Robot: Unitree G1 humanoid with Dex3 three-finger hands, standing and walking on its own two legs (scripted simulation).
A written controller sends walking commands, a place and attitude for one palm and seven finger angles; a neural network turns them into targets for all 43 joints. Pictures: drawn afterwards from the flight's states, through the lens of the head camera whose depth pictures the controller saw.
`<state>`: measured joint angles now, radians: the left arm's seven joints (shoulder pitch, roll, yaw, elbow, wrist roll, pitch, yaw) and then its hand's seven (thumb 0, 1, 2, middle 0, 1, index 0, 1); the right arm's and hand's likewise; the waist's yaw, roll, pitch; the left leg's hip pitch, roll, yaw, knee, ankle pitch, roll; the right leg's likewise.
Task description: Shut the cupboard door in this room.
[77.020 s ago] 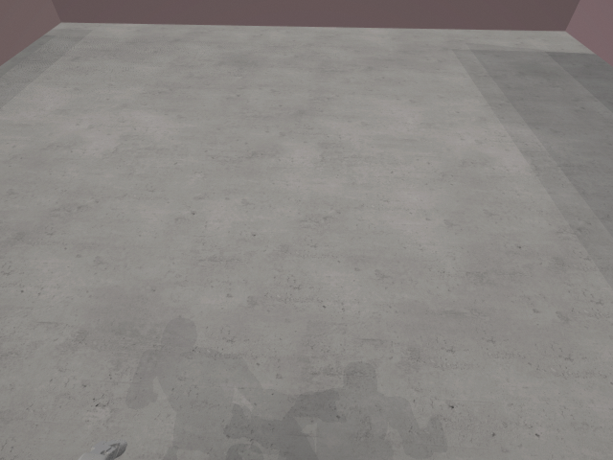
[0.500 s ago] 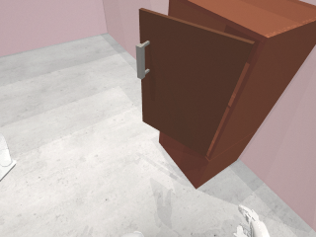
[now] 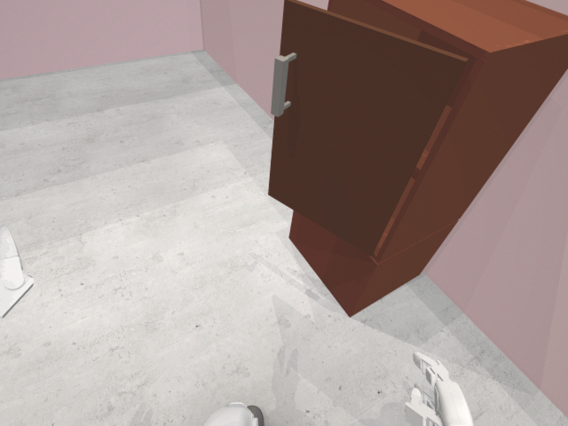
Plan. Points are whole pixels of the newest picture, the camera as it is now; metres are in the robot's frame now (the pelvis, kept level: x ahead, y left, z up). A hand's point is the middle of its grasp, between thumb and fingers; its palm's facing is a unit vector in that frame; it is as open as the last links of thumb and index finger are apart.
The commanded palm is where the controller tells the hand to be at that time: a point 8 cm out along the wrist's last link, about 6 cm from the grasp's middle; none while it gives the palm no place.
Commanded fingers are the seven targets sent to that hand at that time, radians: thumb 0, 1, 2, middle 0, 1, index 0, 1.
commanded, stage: stop stepping back and stand still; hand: left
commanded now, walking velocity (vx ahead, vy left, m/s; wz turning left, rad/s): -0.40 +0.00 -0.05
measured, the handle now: (284, 84) +0.83 +0.11 +0.07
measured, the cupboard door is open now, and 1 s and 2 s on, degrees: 22 22 22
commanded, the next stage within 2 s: none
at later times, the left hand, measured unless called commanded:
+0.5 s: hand out of the picture +0.06 +0.38 +0.20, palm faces +0.55 -0.80 -0.26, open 7.4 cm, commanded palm -0.04 +0.38 +0.20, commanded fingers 0.00 0.90 0.90 -0.20 -0.30 -0.20 -0.30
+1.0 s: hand out of the picture -0.03 +0.37 +0.17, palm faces +0.48 -0.80 -0.37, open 7.4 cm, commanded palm -0.07 +0.39 +0.20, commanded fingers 0.00 0.90 0.90 -0.20 -0.30 -0.20 -0.30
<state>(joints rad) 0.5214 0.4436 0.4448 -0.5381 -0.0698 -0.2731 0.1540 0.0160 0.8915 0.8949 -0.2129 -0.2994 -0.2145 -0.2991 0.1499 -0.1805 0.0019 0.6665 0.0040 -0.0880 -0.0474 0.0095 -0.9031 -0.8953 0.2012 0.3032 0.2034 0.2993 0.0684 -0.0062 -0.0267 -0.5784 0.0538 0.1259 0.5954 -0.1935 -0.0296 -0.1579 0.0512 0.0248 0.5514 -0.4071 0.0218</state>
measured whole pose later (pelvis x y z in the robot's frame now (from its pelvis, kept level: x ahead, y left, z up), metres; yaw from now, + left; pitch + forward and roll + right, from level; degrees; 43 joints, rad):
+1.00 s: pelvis -0.23 +0.10 +0.01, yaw -6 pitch -1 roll +0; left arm 0.51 0.36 0.42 -0.38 -0.04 -0.16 0.18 0.01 0.89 0.90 -0.21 -0.30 -0.21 -0.30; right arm 0.29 -0.23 -0.03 0.69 0.02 -0.02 -0.08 0.01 -0.90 -0.90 0.20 0.30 0.20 0.30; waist 0.03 -0.01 -0.07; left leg -0.55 0.08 0.06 0.95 -0.32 0.00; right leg -0.04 -0.03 -0.08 0.49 -0.42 -0.01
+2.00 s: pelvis -0.19 +0.14 +0.02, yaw -5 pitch +1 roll -1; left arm 0.60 0.41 0.39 -0.45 -0.06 -0.14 0.16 0.02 0.89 0.89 -0.21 -0.30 -0.21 -0.30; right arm 0.22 -0.19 0.01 0.60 0.03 -0.02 -0.08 0.01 -0.90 -0.90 0.20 0.30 0.20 0.30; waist -0.01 0.02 0.00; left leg -0.28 0.03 0.07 0.52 -0.25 0.01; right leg -0.18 0.00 -0.06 0.47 -0.30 0.00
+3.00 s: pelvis -0.22 +0.15 +0.02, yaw -4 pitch -2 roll -1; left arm 0.35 0.20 0.00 1.08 0.01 0.03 0.02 0.01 0.94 0.89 -0.21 -0.30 -0.21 -0.30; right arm 0.28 -0.19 0.00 1.05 -0.01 0.04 -0.02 0.01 -0.91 -0.90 0.20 0.30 0.20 0.30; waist 0.00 0.00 0.05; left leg -0.25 0.01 0.05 0.45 -0.17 0.03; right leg -0.16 -0.01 -0.07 0.42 -0.23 0.00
